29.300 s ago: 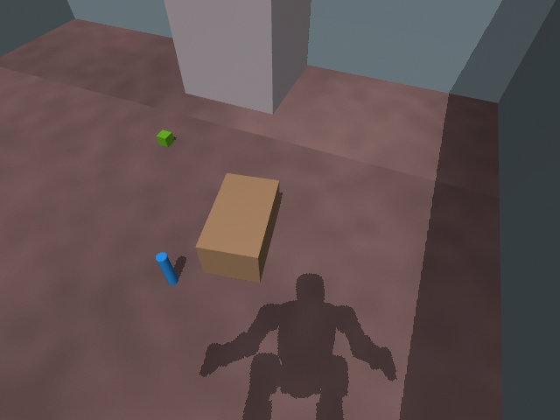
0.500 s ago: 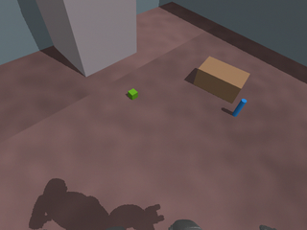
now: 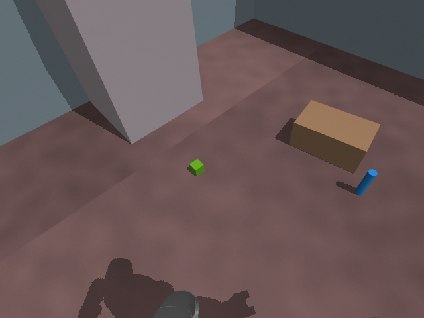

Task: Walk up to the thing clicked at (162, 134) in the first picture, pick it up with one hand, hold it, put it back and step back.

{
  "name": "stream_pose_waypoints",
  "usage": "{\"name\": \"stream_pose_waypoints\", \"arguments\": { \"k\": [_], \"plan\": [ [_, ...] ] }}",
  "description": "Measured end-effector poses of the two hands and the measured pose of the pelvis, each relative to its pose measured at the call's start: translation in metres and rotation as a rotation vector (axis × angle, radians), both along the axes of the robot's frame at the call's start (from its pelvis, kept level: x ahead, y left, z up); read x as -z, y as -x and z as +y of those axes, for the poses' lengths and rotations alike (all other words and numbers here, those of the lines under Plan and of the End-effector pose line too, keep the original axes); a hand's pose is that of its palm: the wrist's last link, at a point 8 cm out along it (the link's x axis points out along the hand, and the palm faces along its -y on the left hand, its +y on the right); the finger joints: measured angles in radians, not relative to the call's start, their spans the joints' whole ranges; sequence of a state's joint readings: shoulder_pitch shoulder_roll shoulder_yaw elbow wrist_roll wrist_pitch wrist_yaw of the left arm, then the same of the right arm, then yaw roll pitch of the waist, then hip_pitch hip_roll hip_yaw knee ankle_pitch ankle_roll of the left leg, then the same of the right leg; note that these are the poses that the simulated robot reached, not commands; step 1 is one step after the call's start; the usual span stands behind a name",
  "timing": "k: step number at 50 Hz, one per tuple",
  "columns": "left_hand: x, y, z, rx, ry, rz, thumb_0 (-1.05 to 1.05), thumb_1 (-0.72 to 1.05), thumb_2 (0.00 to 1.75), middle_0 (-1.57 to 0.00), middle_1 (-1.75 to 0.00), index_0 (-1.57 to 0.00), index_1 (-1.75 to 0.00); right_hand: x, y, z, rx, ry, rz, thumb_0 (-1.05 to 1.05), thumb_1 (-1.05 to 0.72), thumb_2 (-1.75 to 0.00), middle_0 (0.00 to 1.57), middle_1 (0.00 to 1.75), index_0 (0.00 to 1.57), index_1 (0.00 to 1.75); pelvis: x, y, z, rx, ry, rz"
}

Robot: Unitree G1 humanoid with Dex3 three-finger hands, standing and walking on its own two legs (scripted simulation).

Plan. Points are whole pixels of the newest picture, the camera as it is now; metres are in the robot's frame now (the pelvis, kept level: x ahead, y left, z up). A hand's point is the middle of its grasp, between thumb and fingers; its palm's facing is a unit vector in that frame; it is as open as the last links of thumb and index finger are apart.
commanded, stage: walk up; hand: left
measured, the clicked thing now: (197, 167) +0.96 +0.22 -0.74
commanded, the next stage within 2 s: none
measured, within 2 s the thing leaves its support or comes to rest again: neither
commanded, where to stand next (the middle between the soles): +0.53 +0.04 m, yaw +0 degrees
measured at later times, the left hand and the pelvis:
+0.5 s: hand (91, 253) +0.26 +0.34 -0.15, palm faces -0.05 -0.94 -0.33, open 7.4 cm; pelvis +0.20 +0.07 +0.00, yaw +0 degrees
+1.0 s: hand (121, 189) +0.42 +0.30 -0.12, palm faces -0.03 -0.92 -0.40, open 7.4 cm; pelvis +0.36 +0.03 +0.00, yaw +0 degrees
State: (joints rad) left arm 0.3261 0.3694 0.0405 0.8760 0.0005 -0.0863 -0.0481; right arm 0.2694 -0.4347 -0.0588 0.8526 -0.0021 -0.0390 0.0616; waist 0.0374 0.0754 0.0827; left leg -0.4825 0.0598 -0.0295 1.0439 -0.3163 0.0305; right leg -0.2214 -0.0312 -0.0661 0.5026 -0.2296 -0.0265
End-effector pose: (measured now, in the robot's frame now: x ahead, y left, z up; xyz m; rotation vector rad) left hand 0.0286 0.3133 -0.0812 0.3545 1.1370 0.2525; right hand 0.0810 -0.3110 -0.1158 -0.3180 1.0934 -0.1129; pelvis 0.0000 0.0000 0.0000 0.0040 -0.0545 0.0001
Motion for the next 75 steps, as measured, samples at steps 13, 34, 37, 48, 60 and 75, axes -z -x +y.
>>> {"name": "stream_pose_waypoints", "arguments": {
  "k": [13,34,37,48,60,75],
  "plan": [
    [0.048,-0.078,0.063,-0.04,0.038,0.095,0.01,0.9,0.9,-0.2,-0.31,-0.21,-0.3,-0.019,-0.13,0.04,-0.048,0.109,-0.018,0.0,-0.91,-0.9,0.21,0.3,0.2,0.3,0.019,-0.114,0.048,-0.027,0.017,0.016],
    [0.017,-0.324,0.05,0.127,0.029,0.004,0.01,0.91,0.9,-0.2,-0.3,-0.21,-0.3,-0.007,-0.19,0.044,0.115,0.05,0.093,0.0,-0.9,-0.9,0.21,0.3,0.21,0.3,0.005,-0.265,0.049,0.019,-0.024,0.018],
    [0.017,-0.356,0.037,0.133,0.002,-0.04,0.01,0.91,0.9,-0.2,-0.3,-0.21,-0.3,0.012,-0.209,0.032,0.119,0.035,0.116,0.0,-0.91,-0.9,0.21,0.3,0.21,0.3,0.016,-0.287,0.037,0.018,-0.003,0.014],
    [-0.003,-0.385,0.025,0.074,0.003,-0.054,0.0,0.9,0.9,-0.2,-0.31,-0.21,-0.3,0.002,-0.312,0.029,0.045,0.011,0.07,0.0,-0.91,-0.9,0.21,0.3,0.21,0.3,-0.001,-0.348,0.032,0.014,-0.006,0.002],
    [0.048,-0.415,0.079,-0.004,0.052,0.051,0.01,0.9,0.9,-0.2,-0.31,-0.21,-0.3,-0.017,-0.404,0.059,0.008,0.139,0.04,0.0,-0.91,-0.9,0.2,0.3,0.2,0.3,0.017,-0.419,0.071,-0.016,0.011,0.011],
    [0.048,-0.479,0.081,0.031,0.059,0.098,0.0,0.91,0.9,-0.2,-0.3,-0.21,-0.3,-0.023,-0.444,0.081,0.037,0.123,0.01,0.0,-0.9,-0.9,0.21,0.3,0.21,0.3,0.007,-0.456,0.08,0.01,0.011,0.009]
  ]
}}
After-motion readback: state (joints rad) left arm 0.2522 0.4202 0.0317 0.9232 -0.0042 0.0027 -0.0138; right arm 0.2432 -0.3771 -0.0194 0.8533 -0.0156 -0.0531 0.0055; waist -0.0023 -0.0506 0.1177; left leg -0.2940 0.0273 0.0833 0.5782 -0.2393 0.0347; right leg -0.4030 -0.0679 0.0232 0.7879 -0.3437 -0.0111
